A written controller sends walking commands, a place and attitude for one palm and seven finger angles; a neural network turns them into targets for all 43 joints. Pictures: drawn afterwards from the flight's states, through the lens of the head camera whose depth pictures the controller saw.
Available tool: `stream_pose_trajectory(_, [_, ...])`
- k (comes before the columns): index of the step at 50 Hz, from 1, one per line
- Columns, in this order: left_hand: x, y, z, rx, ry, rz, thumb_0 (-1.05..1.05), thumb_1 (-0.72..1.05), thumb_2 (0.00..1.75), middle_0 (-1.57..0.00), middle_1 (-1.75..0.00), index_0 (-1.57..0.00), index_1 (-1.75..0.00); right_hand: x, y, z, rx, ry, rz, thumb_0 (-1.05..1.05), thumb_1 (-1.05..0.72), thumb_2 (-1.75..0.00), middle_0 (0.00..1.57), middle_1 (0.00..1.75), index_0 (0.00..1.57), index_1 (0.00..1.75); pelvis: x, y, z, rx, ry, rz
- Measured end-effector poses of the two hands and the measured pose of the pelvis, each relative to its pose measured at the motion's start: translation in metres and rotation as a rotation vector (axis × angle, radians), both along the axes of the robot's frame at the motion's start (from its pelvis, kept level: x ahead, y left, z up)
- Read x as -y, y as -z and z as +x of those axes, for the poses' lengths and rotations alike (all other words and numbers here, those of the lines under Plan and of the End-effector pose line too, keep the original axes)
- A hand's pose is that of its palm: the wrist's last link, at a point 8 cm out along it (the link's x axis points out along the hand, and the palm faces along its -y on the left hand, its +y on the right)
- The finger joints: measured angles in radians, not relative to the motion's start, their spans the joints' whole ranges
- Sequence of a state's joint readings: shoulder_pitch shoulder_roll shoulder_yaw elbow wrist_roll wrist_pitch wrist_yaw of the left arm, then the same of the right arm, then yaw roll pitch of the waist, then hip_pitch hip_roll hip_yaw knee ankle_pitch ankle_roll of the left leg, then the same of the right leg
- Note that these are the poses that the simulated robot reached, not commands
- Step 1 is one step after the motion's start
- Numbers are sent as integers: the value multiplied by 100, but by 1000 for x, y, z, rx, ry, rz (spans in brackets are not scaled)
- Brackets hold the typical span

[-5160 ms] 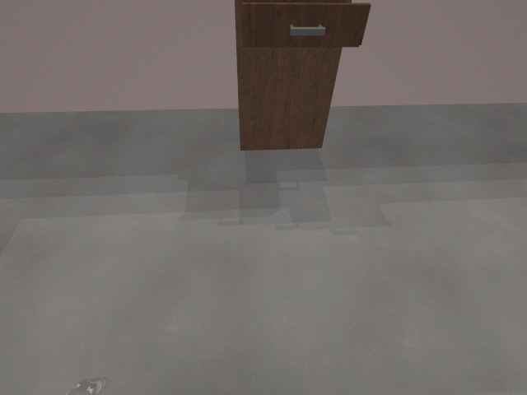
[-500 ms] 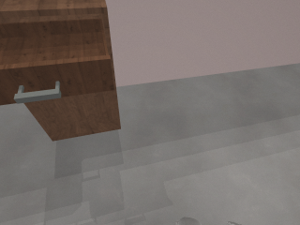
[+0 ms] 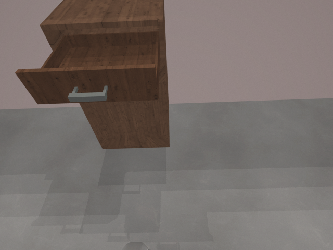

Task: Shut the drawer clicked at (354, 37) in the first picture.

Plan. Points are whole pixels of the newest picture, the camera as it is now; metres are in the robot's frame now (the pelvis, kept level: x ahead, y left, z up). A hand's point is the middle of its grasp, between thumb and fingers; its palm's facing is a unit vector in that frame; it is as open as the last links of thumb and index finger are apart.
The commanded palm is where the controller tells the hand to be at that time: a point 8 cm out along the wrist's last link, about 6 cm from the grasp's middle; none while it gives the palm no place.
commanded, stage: take the last steps up to it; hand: left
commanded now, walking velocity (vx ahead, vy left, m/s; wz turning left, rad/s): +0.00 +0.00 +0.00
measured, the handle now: (89, 93) +0.58 +0.29 +0.04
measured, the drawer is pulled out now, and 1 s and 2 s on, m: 0.29 0.29 0.29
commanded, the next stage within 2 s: come to a stop and stand still in 1.04 s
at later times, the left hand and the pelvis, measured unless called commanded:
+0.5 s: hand out of the picture +0.06 +0.27 -0.17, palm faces +0.13 -0.98 -0.17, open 7.4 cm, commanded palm none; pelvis +0.05 +0.08 +0.01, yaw +5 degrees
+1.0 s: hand (101, 207) +0.27 +0.23 -0.16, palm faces +0.16 -0.96 -0.24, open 7.1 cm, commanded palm none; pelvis +0.22 +0.03 +0.00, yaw +7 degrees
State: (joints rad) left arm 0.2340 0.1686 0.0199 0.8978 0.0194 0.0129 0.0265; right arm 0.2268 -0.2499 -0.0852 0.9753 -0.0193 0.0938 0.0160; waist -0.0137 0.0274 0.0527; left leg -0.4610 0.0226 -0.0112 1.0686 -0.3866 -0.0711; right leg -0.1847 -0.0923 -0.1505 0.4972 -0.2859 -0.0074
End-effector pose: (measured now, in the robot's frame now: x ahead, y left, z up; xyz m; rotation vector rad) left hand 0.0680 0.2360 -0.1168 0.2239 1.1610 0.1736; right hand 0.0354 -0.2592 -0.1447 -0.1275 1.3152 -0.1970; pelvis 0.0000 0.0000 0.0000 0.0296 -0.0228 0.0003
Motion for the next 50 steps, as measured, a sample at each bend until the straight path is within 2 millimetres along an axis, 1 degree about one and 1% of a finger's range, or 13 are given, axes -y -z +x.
stream_pose_trajectory(4, [-13, 13, -40, -73, -62, -25, 1, 91, 90, -21, -30, -21, -30, -13, -5, 21, 8, -65, -25, 1, -91, -90, 20, 30, 19, 30, -11, 2, -4, -6, -24, -9])
stream_pose_trajectory(10, [-50, 43, -101, -201, -169, -73, 1, 91, 90, -20, -30, -20, -30, -52, -15, 61, 110, -174, -70, 1, -91, -90, 20, 30, 19, 30, -41, 13, -2, -11, -59, -35])
stream_pose_trajectory(12, [-61, 45, -111, -248, -177, -78, 1, 91, 90, -20, -30, -20, -30, -66, -22, 65, 140, -185, -73, 1, -91, -90, 20, 30, 20, 30, -49, 11, 1, -1, -50, -40])
stream_pose_trajectory(15, [-72, 39, -107, -263, -172, -88, 1, 91, 90, -20, -30, -20, -30, -83, -29, 59, 141, -174, -72, 0, -91, -90, 20, 30, 20, 30, -60, 2, 9, 6, -59, -56])
stream_pose_trajectory(21, [-84, 30, -62, -174, -159, -101, 1, 91, 90, -20, -30, -20, -30, -106, -25, 28, 29, -137, -43, 0, -92, -90, 21, 30, 20, 30, -74, -6, 30, 16, -83, -55])
stream_pose_trajectory(27, [-82, 28, 2, -106, -128, -106, 1, 91, 90, -20, -30, -20, -30, -119, -15, -9, -114, -66, -3, 1, -91, -90, 21, 30, 20, 30, -78, -4, 59, 17, -86, -35])
stream_pose_trajectory(33, [-66, 26, 89, -37, -61, -106, 1, 91, 90, -20, -30, -20, -30, -125, -8, -32, -260, 7, 36, 1, -91, -90, 21, 30, 20, 30, -72, 3, 97, 9, -91, -22])
stream_pose_trajectory(36, [-54, 24, 140, 10, -24, -101, 1, 91, 90, -20, -30, -20, -30, -123, -5, -34, -334, 33, 56, 1, -91, -90, 21, 30, 20, 30, -65, 9, 122, 2, -90, -20])
stream_pose_trajectory(38, [-45, 25, 173, 48, -4, -95, 1, 91, 90, -20, -30, -20, -30, -119, -1, -28, -377, 46, 67, 1, -91, -90, 21, 30, 20, 30, -59, 14, 141, -2, -87, -23])
stream_pose_trajectory(41, [-34, 28, 208, 114, -6, -81, 1, 91, 90, -20, -30, -20, -30, -107, 9, -6, -414, 48, 80, 1, -91, -90, 21, 30, 20, 30, -46, 24, 169, 2, -91, -25])
stream_pose_trajectory(43, [-29, 26, 214, 124, -34, -82, 1, 91, 90, -20, -30, -20, -30, -96, 11, 24, -387, 32, 75, 1, -91, -90, 21, 30, 20, 30, -41, 22, 182, 12, -105, -30])
stream_pose_trajectory(47, [-27, 20, 198, 52, -112, -68, 0, 92, 90, -20, -30, -20, -30, -76, 12, 111, -239, -28, 49, 1, -91, -90, 20, 30, 20, 30, -36, 10, 206, 16, -113, -26])
stream_pose_trajectory(50, [-38, 14, 182, -14, -154, -24, -2, 95, 90, -20, -30, -20, -30, -70, 9, 182, -104, -75, 37, 1, -91, -90, 20, 30, 19, 29, -35, 3, 222, 5, -116, -25])
